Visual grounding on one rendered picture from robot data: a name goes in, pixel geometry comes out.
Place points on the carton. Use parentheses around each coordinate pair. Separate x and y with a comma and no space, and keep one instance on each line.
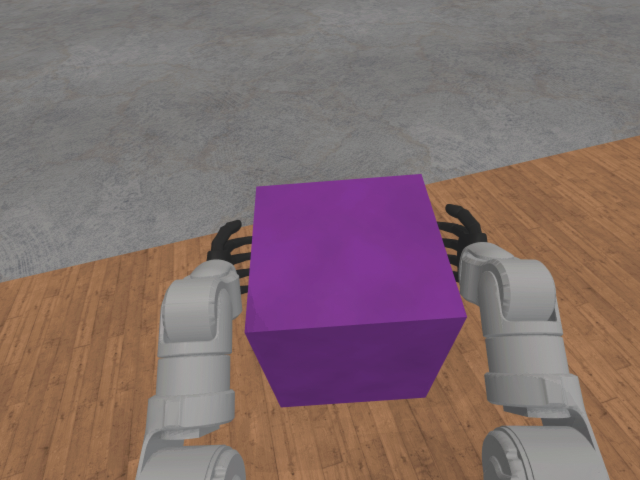
(351,295)

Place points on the right robot upper arm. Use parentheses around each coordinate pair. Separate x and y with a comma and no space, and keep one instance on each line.
(539,453)

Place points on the robot left forearm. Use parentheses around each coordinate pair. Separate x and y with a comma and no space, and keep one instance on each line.
(193,396)

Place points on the left robot upper arm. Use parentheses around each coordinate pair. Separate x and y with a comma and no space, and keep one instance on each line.
(202,462)

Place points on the robot right forearm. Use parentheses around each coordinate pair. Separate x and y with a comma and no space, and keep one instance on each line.
(528,369)

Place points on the right robot hand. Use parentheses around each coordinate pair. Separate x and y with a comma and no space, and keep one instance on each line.
(469,234)

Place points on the left robot hand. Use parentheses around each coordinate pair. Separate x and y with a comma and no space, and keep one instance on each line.
(221,248)

